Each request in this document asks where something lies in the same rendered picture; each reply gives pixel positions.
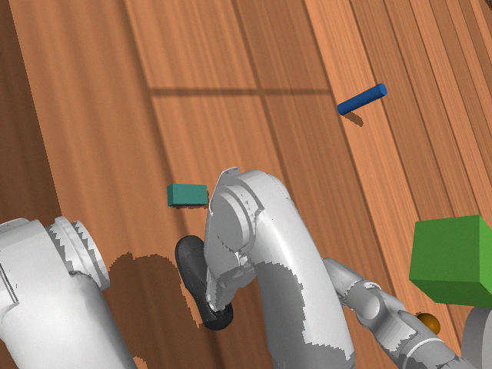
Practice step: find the right robot hand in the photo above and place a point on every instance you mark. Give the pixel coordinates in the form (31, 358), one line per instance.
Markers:
(343, 278)

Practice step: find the right robot foot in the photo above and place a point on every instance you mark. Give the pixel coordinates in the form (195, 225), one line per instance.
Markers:
(189, 256)

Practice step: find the right robot arm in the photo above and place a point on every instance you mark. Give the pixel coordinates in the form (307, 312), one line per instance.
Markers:
(407, 341)

